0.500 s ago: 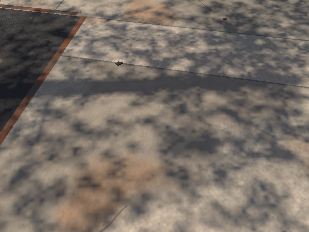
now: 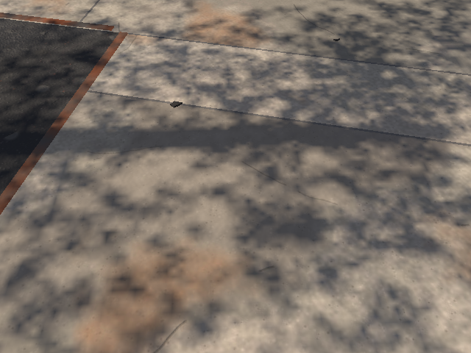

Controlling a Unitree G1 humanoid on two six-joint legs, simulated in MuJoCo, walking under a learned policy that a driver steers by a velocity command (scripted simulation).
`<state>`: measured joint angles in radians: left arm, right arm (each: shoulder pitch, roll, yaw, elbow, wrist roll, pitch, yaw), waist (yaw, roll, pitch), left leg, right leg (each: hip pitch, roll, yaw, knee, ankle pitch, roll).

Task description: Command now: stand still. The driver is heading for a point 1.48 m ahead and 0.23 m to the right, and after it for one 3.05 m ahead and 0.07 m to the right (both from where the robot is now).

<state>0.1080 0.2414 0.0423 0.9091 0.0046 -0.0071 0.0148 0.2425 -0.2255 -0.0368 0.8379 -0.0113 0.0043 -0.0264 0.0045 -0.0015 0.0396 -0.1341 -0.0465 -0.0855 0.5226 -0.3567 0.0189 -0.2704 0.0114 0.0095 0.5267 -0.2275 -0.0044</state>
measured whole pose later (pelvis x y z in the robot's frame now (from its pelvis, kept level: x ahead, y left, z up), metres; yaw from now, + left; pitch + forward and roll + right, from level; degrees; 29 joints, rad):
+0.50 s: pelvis -0.01 +0.00 +0.00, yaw -1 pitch -2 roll +0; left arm 0.13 0.23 0.04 1.07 0.00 0.00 0.03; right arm 0.28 -0.21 -0.03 0.98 -0.01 -0.01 -0.03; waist 0.01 0.00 0.04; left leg -0.13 -0.04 -0.07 0.48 -0.33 0.01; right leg -0.27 0.01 0.02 0.49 -0.19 -0.01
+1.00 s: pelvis -0.01 -0.01 +0.00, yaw -1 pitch -1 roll +0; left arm 0.16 0.21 0.03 1.10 0.00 0.00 0.04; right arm 0.31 -0.19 -0.01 1.06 0.00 -0.02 -0.04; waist 0.01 -0.01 0.04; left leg -0.13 -0.03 -0.06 0.48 -0.32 0.01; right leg -0.28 0.02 0.03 0.49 -0.19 -0.01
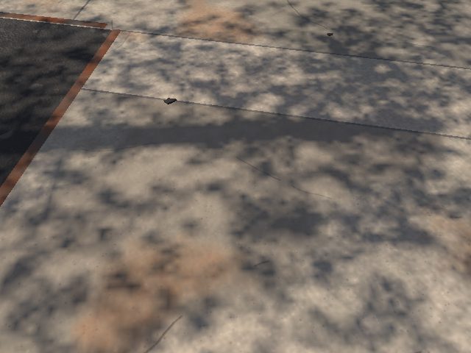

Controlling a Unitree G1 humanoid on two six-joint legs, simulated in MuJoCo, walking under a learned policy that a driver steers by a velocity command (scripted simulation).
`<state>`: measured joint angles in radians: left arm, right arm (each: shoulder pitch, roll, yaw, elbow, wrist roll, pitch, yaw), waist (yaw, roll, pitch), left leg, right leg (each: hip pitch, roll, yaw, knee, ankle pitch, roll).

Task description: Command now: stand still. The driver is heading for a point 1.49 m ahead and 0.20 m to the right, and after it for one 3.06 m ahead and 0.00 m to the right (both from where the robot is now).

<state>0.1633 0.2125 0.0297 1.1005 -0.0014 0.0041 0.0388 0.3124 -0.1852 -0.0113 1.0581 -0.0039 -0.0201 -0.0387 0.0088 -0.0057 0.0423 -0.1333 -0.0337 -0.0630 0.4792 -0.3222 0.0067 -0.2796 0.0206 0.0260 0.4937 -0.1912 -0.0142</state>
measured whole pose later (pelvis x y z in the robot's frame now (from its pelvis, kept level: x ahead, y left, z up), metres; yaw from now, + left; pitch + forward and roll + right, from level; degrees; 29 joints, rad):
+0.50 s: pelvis +0.06 -0.02 -0.01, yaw +0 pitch +0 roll +0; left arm 0.25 0.22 0.04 1.07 -0.03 -0.10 0.00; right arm 0.46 -0.21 -0.04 1.06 0.03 -0.07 -0.02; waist -0.01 0.02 -0.02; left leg -0.08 0.00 -0.08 0.51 -0.43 0.00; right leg -0.28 0.03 -0.04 0.59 -0.34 -0.08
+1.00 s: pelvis +0.30 +0.02 -0.02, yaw +0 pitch +2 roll +0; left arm 0.49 0.24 0.03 1.07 0.00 -0.06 0.01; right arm -0.05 -0.23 -0.03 0.80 0.02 -0.11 0.04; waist 0.06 0.00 0.04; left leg -0.53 -0.01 0.05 0.57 -0.07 0.08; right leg 0.10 -0.01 -0.01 0.50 -0.48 -0.01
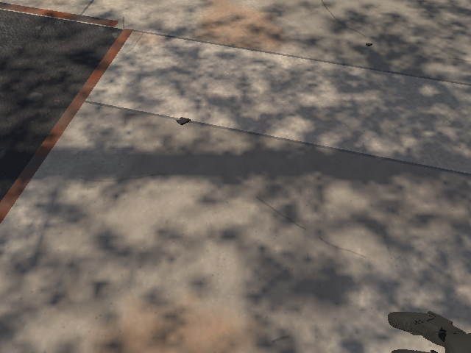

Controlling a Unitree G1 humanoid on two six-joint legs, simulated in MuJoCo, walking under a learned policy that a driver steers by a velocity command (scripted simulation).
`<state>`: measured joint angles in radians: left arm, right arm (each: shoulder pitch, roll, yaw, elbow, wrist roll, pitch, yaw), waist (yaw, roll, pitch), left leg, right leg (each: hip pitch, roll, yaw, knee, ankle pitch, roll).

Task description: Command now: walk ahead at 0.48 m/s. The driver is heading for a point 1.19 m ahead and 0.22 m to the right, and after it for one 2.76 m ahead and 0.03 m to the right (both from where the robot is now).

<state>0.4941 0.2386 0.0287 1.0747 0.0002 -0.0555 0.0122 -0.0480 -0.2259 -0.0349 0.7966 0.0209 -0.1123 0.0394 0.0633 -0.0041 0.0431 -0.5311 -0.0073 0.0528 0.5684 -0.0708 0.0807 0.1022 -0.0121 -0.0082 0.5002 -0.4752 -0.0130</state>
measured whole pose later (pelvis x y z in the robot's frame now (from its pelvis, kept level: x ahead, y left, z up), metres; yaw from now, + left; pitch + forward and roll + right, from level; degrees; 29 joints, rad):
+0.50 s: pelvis +0.28 -0.02 +0.02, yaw +0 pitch +2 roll +2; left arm 0.03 0.24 0.03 0.84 -0.02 -0.10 -0.03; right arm 0.39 -0.26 -0.05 1.01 0.02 -0.07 -0.01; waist -0.08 -0.03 0.01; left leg 0.07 -0.04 0.04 0.24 -0.35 0.01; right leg -0.55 -0.07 -0.01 0.51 -0.01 -0.04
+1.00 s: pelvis +0.55 -0.03 +0.03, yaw +0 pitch +2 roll -2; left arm 0.39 0.25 0.06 0.99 -0.02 -0.08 0.00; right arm 0.03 -0.24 -0.04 0.85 0.02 -0.08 0.03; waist 0.08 0.04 0.01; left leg -0.62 0.09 -0.01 0.55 0.04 0.03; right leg 0.05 0.05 -0.06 0.20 -0.29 -0.03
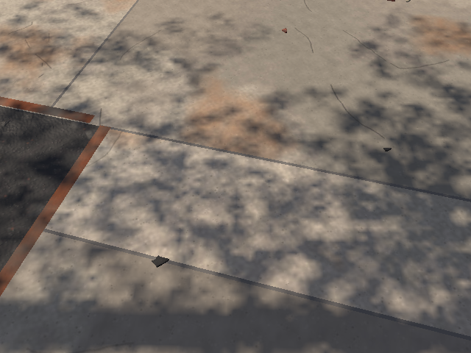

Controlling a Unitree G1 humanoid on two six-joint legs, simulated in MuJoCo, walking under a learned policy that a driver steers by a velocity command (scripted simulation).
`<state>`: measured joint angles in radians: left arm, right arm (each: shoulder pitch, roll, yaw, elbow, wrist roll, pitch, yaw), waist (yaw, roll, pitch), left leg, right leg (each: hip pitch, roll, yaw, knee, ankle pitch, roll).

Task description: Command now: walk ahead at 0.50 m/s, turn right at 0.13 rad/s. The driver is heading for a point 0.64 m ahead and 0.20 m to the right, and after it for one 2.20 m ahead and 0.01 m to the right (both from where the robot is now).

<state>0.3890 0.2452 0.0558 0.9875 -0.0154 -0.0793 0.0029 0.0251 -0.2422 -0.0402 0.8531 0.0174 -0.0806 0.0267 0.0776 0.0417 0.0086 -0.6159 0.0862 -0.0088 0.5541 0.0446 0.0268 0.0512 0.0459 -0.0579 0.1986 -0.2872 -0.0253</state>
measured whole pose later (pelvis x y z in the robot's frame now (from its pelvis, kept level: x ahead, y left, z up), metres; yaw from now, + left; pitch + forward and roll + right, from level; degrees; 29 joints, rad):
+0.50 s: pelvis +0.27 +0.03 +0.00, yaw -14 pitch +1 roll +2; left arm 0.13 0.25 0.08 0.83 -0.02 -0.03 -0.03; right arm 0.31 -0.25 -0.07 0.97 -0.01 -0.09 -0.02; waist -0.06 -0.03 0.01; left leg 0.05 -0.01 0.26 0.22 -0.28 0.01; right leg -0.68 -0.12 0.01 0.74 0.02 -0.04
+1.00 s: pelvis +0.53 -0.10 +0.01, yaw -26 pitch +1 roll -1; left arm 0.30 0.25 0.07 0.81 0.00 -0.08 0.00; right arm 0.06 -0.28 -0.06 0.82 0.01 -0.09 0.02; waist 0.05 0.05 0.03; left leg -0.67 0.11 -0.03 0.63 0.11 -0.01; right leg -0.04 0.10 0.04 0.26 -0.24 -0.09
